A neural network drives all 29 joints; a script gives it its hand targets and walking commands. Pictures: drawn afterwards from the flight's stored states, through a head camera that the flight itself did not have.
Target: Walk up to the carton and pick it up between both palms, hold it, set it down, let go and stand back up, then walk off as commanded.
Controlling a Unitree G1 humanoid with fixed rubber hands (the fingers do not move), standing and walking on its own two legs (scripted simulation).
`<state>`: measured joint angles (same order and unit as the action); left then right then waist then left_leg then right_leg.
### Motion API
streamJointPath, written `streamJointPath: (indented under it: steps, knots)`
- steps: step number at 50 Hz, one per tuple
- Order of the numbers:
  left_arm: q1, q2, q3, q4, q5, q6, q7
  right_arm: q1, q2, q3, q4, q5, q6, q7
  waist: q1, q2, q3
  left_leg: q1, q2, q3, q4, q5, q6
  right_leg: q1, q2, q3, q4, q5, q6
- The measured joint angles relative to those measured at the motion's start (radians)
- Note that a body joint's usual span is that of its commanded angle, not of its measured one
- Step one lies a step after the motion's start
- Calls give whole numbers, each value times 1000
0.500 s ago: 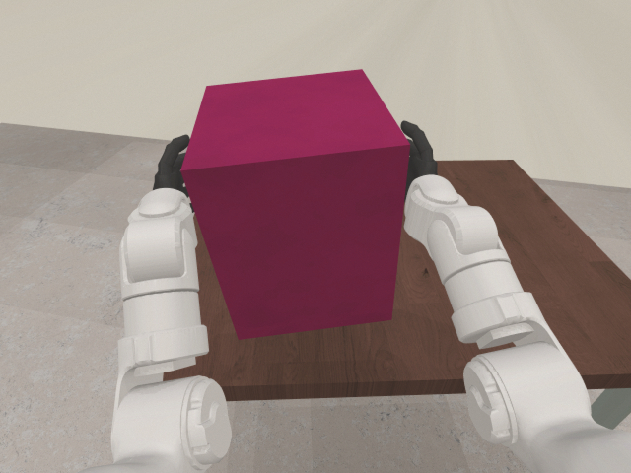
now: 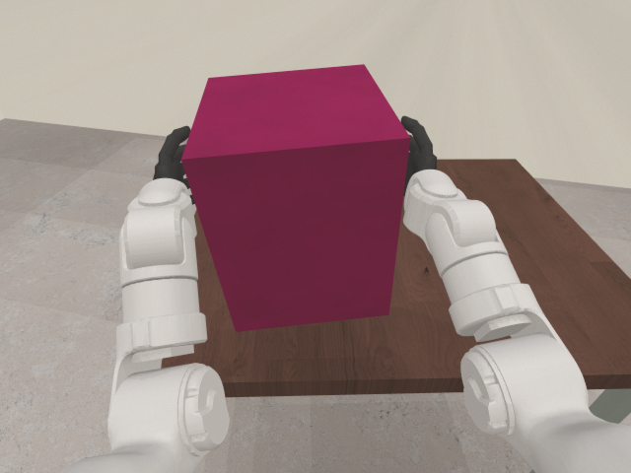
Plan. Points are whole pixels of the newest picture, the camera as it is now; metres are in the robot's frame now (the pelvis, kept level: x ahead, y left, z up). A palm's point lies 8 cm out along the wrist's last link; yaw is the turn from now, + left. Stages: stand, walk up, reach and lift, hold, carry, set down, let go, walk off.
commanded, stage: hold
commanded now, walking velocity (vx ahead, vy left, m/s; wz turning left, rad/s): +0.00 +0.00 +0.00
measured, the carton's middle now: (299, 198) +0.40 +0.00 +0.21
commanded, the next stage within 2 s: none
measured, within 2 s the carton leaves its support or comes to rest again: neither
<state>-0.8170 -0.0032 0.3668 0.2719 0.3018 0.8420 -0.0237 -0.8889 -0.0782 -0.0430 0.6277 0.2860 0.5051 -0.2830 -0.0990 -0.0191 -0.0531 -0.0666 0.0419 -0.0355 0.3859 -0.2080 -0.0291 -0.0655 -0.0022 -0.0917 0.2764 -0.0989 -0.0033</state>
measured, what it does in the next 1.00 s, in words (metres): stands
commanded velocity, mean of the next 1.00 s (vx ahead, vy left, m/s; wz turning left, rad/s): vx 0.00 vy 0.00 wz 0.00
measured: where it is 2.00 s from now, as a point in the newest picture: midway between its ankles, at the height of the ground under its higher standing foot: outside the picture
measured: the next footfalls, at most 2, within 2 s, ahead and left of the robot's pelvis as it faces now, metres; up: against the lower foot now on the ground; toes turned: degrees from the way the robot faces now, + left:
none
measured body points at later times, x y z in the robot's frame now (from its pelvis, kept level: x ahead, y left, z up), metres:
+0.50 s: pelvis +0.00 +0.00 +0.00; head -0.06 +0.02 +0.44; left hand +0.39 +0.15 +0.24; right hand +0.38 -0.15 +0.24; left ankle +0.01 +0.13 -0.75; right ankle +0.04 -0.12 -0.75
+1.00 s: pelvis +0.00 +0.00 +0.00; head -0.07 +0.02 +0.44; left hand +0.39 +0.15 +0.24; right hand +0.38 -0.15 +0.24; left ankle +0.01 +0.13 -0.75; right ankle +0.04 -0.12 -0.75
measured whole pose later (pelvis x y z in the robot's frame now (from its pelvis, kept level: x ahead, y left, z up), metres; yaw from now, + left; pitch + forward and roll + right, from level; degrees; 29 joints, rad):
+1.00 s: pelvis +0.00 +0.00 +0.00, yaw +0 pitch -7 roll -1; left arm -0.81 -0.01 0.37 0.26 0.31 0.84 -0.03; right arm -0.89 -0.08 -0.03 0.62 0.29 0.51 -0.29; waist -0.10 -0.02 -0.05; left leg -0.06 0.04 -0.03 0.39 -0.21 -0.03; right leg -0.06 0.00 -0.09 0.28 -0.10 0.00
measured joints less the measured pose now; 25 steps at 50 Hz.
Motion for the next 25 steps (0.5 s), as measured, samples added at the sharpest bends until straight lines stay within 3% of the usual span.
streamJointPath:
  steps: [25]
  knots:
    - [35,-4,-10,-59,-2,14,-6,29,-1,23,-53,16,14,-13,-1,2,5,12,1,-1,4,-8,-1,14,2,0,1,-6,2]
